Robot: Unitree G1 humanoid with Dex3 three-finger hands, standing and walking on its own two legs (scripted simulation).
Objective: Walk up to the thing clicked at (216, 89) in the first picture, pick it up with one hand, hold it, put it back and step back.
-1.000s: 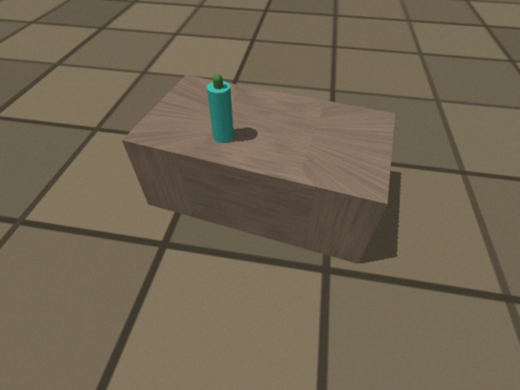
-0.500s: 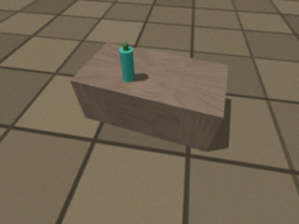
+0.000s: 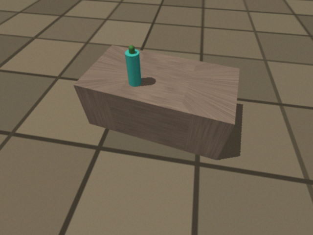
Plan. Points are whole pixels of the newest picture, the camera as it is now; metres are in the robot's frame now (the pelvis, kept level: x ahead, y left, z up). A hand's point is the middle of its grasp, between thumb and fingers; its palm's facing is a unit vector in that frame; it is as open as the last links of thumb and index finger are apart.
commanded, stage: stand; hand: left
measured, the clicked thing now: (133, 65) +1.08 +0.22 -0.23
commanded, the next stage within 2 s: walk up in 0.12 s
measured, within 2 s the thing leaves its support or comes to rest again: neither
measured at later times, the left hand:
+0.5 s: hand out of the picture +0.08 +0.38 -0.18, palm faces -0.08 -0.91 -0.41, open 7.4 cm
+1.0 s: hand (68, 154) +0.38 +0.35 -0.14, palm faces -0.12 -0.90 -0.42, open 7.4 cm
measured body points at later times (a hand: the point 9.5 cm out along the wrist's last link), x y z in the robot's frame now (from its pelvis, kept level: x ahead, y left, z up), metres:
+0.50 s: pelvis +0.08 +0.08 -0.03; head +0.10 +0.09 +0.42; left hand +0.09 +0.42 -0.15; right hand +0.15 -0.26 -0.12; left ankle +0.13 +0.20 -0.75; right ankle +0.00 -0.10 -0.72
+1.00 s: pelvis +0.27 +0.09 -0.02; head +0.28 +0.07 +0.43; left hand +0.39 +0.40 -0.11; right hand +0.29 -0.22 -0.15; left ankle +0.24 +0.22 -0.68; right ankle +0.29 -0.04 -0.75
